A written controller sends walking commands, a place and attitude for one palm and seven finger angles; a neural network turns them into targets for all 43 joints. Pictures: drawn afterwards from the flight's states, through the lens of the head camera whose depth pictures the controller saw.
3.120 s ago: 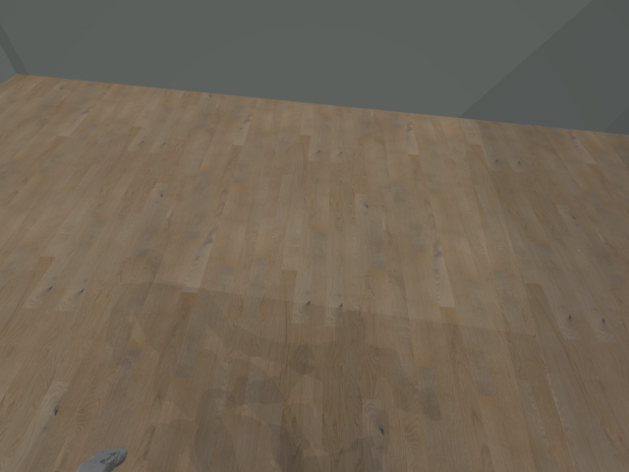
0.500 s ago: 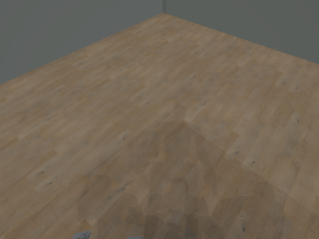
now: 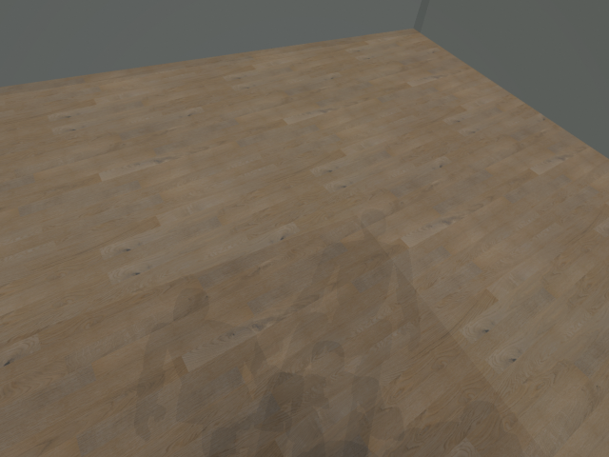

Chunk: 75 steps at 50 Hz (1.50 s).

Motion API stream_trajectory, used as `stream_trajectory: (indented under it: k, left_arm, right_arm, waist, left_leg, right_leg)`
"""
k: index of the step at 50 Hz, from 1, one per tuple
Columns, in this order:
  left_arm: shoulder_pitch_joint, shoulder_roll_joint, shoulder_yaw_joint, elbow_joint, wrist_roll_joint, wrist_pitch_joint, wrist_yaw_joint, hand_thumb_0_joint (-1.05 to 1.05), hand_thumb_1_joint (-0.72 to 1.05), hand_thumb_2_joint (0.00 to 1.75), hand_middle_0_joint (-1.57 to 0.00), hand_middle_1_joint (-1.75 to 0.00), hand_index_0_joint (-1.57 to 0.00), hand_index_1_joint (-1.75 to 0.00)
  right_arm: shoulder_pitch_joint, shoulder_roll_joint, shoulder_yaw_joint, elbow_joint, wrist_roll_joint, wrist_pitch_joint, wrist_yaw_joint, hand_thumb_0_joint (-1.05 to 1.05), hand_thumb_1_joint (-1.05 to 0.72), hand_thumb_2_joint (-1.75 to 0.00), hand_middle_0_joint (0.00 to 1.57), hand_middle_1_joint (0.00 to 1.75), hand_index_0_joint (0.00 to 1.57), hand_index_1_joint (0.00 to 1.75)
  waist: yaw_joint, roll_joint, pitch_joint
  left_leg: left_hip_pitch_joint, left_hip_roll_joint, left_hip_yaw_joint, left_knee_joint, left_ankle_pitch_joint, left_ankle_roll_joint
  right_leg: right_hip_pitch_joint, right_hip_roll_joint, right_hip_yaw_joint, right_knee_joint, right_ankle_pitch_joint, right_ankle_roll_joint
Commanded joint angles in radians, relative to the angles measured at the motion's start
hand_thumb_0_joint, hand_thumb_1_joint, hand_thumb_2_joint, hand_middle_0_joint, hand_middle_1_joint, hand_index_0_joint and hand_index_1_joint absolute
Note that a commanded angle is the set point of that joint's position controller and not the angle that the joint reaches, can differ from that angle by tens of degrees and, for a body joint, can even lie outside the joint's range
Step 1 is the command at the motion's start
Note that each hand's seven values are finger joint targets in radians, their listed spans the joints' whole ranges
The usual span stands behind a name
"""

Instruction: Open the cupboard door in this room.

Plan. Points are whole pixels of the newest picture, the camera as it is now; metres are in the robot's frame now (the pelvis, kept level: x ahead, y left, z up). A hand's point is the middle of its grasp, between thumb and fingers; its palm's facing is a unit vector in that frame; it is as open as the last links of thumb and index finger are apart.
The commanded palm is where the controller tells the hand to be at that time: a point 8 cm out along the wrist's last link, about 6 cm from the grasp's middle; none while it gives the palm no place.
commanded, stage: turn or walk to find it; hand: left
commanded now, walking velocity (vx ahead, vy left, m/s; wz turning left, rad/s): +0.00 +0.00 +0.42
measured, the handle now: out of the picture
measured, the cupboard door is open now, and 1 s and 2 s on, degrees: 0 0 0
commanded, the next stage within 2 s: none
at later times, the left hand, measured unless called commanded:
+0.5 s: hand out of the picture +0.04 +0.17 -0.13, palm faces +0.20 -0.94 -0.28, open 7.4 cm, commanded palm none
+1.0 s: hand out of the picture -0.14 +0.18 -0.18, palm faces +0.47 -0.85 -0.24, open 7.4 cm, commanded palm none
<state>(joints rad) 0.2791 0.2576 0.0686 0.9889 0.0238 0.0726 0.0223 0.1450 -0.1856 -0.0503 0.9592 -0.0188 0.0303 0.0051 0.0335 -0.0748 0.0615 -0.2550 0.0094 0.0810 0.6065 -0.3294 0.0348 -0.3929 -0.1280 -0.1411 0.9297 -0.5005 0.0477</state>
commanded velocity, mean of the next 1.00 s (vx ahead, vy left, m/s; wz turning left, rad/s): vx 0.00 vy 0.00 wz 0.42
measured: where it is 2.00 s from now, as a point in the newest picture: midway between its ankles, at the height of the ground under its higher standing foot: outside the picture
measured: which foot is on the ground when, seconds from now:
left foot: down 0.00-0.42, up 0.44-0.90, down 0.92-1.00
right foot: up 0.00-0.40, down 0.42-0.92, up 0.94-1.00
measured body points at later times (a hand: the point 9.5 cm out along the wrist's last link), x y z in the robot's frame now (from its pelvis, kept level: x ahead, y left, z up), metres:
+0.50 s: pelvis -0.02 -0.04 +0.01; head +0.00 -0.07 +0.46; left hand +0.03 +0.22 -0.11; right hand +0.05 -0.28 -0.16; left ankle -0.03 +0.09 -0.69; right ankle -0.01 -0.13 -0.73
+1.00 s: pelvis -0.06 -0.02 +0.00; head -0.05 +0.02 +0.45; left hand -0.16 +0.23 -0.16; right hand +0.14 -0.20 -0.13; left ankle -0.10 +0.08 -0.73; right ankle -0.03 -0.14 -0.69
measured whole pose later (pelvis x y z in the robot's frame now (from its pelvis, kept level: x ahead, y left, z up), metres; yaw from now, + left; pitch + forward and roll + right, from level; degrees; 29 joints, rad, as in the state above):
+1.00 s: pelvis -0.06 -0.02 +0.00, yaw +25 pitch -1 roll +0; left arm 0.27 0.26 0.07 0.99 0.02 0.07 0.02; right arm 0.13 -0.20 -0.05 0.95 -0.02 0.03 0.01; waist 0.04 -0.07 0.07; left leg -0.26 0.01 0.08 0.60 -0.32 0.03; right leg -0.37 -0.13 -0.15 0.91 -0.51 0.05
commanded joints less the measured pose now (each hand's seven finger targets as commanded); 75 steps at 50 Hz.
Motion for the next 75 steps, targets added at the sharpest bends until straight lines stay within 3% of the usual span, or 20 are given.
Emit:
stream_trajectory:
  k: [1,13,19,21,22,26,29,39,44,45,46,47,50,54,61,68,69,70,71,75]
  left_arm:
    - [-0.049,0.064,0.02,-0.088,0.0,-0.028,-0.009,0.0,0.9,0.9,-0.2,-0.3,-0.2,-0.3]
    - [-0.114,0.03,0.009,-0.128,-0.01,-0.039,0.0,0.0,0.9,0.9,-0.2,-0.3,-0.2,-0.3]
    - [0.002,0.047,0.011,-0.108,-0.017,-0.06,0.009,0.0,0.9,0.9,-0.2,-0.3,-0.2,-0.3]
    - [0.034,0.186,0.039,-0.111,0.006,-0.076,0.021,0.0,0.9,0.9,-0.2,-0.3,-0.2,-0.3]
    - [0.022,0.195,0.033,-0.127,-0.002,-0.071,0.02,0.0,0.9,0.9,-0.2,-0.3,-0.2,-0.3]
    - [-0.139,0.083,0.007,-0.158,-0.008,-0.079,0.015,0.0,0.9,0.9,-0.2,-0.3,-0.2,-0.3]
    - [-0.075,0.071,0.004,-0.138,-0.007,-0.087,0.016,0.0,0.9,0.9,-0.2,-0.3,-0.2,-0.3]
    - [0.03,0.136,0.027,-0.08,0.01,-0.077,0.015,0.0,0.9,0.9,-0.2,-0.3,-0.2,-0.3]
    - [-0.012,0.147,0.032,-0.07,0.0,-0.065,0.009,0.0,0.9,0.9,-0.2,-0.3,-0.2,-0.3]
    - [-0.001,0.116,0.028,-0.08,-0.009,-0.058,0.007,0.0,0.9,0.9,-0.2,-0.3,-0.2,-0.3]
    - [-0.003,0.05,0.013,-0.115,-0.015,-0.052,0.001,0.0,0.9,0.9,-0.2,-0.3,-0.2,-0.3]
    - [-0.062,0.053,0.002,-0.135,-0.005,-0.04,0.006,0.0,0.9,0.9,-0.2,-0.3,-0.2,-0.3]
    - [-0.084,0.07,0.018,-0.102,-0.001,-0.029,-0.005,0.0,0.9,0.9,-0.2,-0.3,-0.2,-0.3]
    - [-0.035,0.064,0.015,-0.076,-0.003,-0.035,-0.013,0.0,0.9,0.9,-0.2,-0.3,-0.2,-0.3]
    - [-0.113,0.038,0.008,-0.122,-0.01,-0.039,-0.004,0.0,0.9,0.9,-0.2,-0.3,-0.2,-0.3]
    - [-0.011,0.043,0.01,-0.112,-0.018,-0.059,0.006,0.0,0.9,0.9,-0.2,-0.3,-0.2,-0.3]
    - [0.023,0.086,0.017,-0.108,-0.012,-0.07,0.01,0.0,0.9,0.9,-0.2,-0.3,-0.2,-0.3]
    - [0.041,0.178,0.035,-0.106,0.005,-0.08,0.018,0.0,0.9,0.9,-0.2,-0.3,-0.2,-0.3]
    - [0.025,0.206,0.034,-0.123,0.0,-0.075,0.017,0.0,0.9,0.9,-0.2,-0.3,-0.2,-0.3]
    - [-0.142,0.091,0.009,-0.158,-0.006,-0.08,0.016,0.0,0.9,0.9,-0.2,-0.3,-0.2,-0.3]
  right_arm:
    - [0.011,-0.2,-0.031,-0.059,-0.003,-0.017,-0.027,0.0,-0.9,-0.9,0.2,0.3,0.2,0.3]
    - [0.111,-0.205,-0.05,-0.05,-0.008,-0.016,-0.026,0.0,-0.9,-0.9,0.2,0.3,0.2,0.3]
    - [0.061,-0.194,-0.055,-0.067,0.001,-0.009,-0.015,0.0,-0.9,-0.9,0.2,0.3,0.2,0.3]
    - [0.076,-0.086,-0.04,-0.097,0.011,-0.009,-0.006,0.0,-0.9,-0.9,0.2,0.3,0.2,0.3]
    - [0.052,-0.138,-0.056,-0.102,-0.002,0.002,-0.009,0.0,-0.9,-0.9,0.2,0.3,0.2,0.3]
    - [0.126,-0.122,-0.059,-0.019,-0.008,0.03,0.01,0.0,-0.9,-0.9,0.2,0.3,0.2,0.3]
    - [0.117,-0.115,-0.055,-0.012,-0.005,0.03,0.012,0.0,-0.9,-0.9,0.2,0.3,0.2,0.3]
    - [-0.013,-0.09,-0.026,-0.047,0.007,0.017,0.008,0.0,-0.9,-0.9,0.2,0.3,0.2,0.3]
    - [0.075,-0.116,-0.025,-0.034,0.009,-0.001,0.004,0.0,-0.9,-0.9,0.2,0.3,0.2,0.3]
    - [0.115,-0.168,-0.036,-0.027,0.005,-0.012,0.004,0.0,-0.9,-0.9,0.2,0.3,0.2,0.3]
    - [0.145,-0.265,-0.058,-0.03,-0.002,-0.018,-0.001,0.0,-0.9,-0.9,0.2,0.3,0.2,0.3]
    - [0.174,-0.3,-0.065,-0.018,-0.001,-0.008,-0.008,0.0,-0.9,-0.9,0.2,0.3,0.2,0.3]
    - [0.034,-0.223,-0.042,-0.052,-0.005,-0.01,-0.024,0.0,-0.9,-0.9,0.2,0.3,0.2,0.3]
    - [0.028,-0.206,-0.032,-0.062,0.002,-0.024,-0.027,0.0,-0.9,-0.9,0.2,0.3,0.2,0.3]
    - [0.096,-0.214,-0.048,-0.053,-0.005,-0.018,-0.025,0.0,-0.9,-0.9,0.2,0.3,0.2,0.3]
    - [0.048,-0.204,-0.055,-0.072,0.0,-0.007,-0.016,0.0,-0.9,-0.9,0.2,0.3,0.2,0.3]
    - [0.05,-0.173,-0.052,-0.075,0.007,-0.008,-0.01,0.0,-0.9,-0.9,0.2,0.3,0.2,0.3]
    - [0.065,-0.1,-0.04,-0.095,0.013,-0.009,-0.004,0.0,-0.9,-0.9,0.2,0.3,0.2,0.3]
    - [0.037,-0.13,-0.051,-0.111,0.002,-0.001,-0.008,0.0,-0.9,-0.9,0.2,0.3,0.2,0.3]
    - [0.103,-0.13,-0.059,-0.03,-0.006,0.028,0.009,0.0,-0.9,-0.9,0.2,0.3,0.2,0.3]
  waist:
    - [-0.032,0.262,0.003]
    - [-0.075,0.214,-0.077]
    - [-0.008,0.174,-0.131]
    - [0.007,-0.227,-0.116]
    - [0.018,-0.185,-0.096]
    - [-0.071,-0.052,0.021]
    - [-0.048,-0.07,0.004]
    - [0.016,-0.115,-0.057]
    - [-0.044,-0.077,-0.101]
    - [-0.065,0.076,-0.137]
    - [-0.08,0.381,-0.125]
    - [-0.104,0.336,-0.119]
    - [-0.059,0.286,-0.02]
    - [-0.038,0.207,-0.055]
    - [-0.077,0.21,-0.089]
    - [-0.011,0.213,-0.121]
    - [0.005,0.118,-0.142]
    - [0.009,-0.167,-0.147]
    - [0.021,-0.199,-0.105]
    - [-0.067,-0.063,0.005]
  left_leg:
    - [0.017,0.241,-0.281,-0.33,0.312,0.106]
    - [0.138,0.222,-0.388,-0.277,0.452,0.152]
    - [-0.038,0.138,-0.378,-0.164,0.388,0.075]
    - [-0.344,-0.078,-0.136,0.153,-0.133,-0.056]
    - [-0.313,-0.057,-0.153,0.348,-0.246,-0.058]
    - [-0.307,-0.002,-0.139,0.603,-0.027,-0.079]
    - [-0.322,0.011,-0.117,0.599,0.011,-0.103]
    - [-0.189,0.026,-0.023,0.213,-0.135,-0.101]
    - [0.06,0.021,0.007,-0.126,0.088,-0.069]
    - [0.194,0.099,-0.091,-0.223,0.227,-0.039]
    - [0.279,0.347,-0.422,-0.27,0.553,0.074]
    - [0.198,0.417,-0.435,-0.286,0.607,0.163]
    - [0.042,0.282,-0.318,-0.321,0.3,0.127]
    - [0.109,0.216,-0.257,-0.304,0.444,0.111]
    - [0.166,0.228,-0.349,-0.266,0.503,0.148]
    - [-0.034,0.152,-0.378,-0.167,0.411,0.084]
    - [-0.129,0.094,-0.33,-0.083,0.279,0.03]
    - [-0.316,-0.051,-0.163,0.12,-0.049,-0.047]
    - [-0.322,-0.061,-0.144,0.324,-0.255,-0.061]
    - [-0.305,0.005,-0.145,0.605,-0.054,-0.079]
  right_leg:
    - [-0.145,0.003,0.116,0.202,0.093,0.02]
    - [-0.062,0.061,0.12,-0.091,0.041,0.034]
    - [0.267,0.089,0.104,-0.508,0.288,0.01]
    - [0.441,-0.282,0.465,-0.662,0.379,-0.119]
    - [0.287,-0.363,0.481,-0.672,0.419,-0.198]
    - [0.155,-0.168,0.211,-0.666,0.347,-0.142]
    - [0.223,-0.158,0.151,-0.648,0.448,-0.138]
    - [0.324,-0.23,0.118,-0.545,0.702,-0.195]
    - [0.216,-0.209,0.03,-0.401,0.613,-0.111]
    - [0.103,-0.154,-0.017,-0.261,0.461,-0.058]
    - [-0.148,-0.013,-0.059,-0.059,-0.029,0.024]
    - [-0.136,0.01,0.038,0.091,-0.16,0.018]
    - [-0.145,-0.005,0.109,0.192,0.022,0.014]
    - [-0.128,0.018,0.108,0.157,0.112,0.032]
    - [-0.082,0.053,0.113,-0.041,0.04,0.038]
    - [0.245,0.09,0.094,-0.469,0.262,0.013]
    - [0.371,0.012,0.166,-0.589,0.327,-0.004]
    - [0.47,-0.241,0.416,-0.646,0.394,-0.088]
    - [0.321,-0.371,0.482,-0.663,0.461,-0.187]
    - [0.175,-0.19,0.211,-0.646,0.42,-0.152]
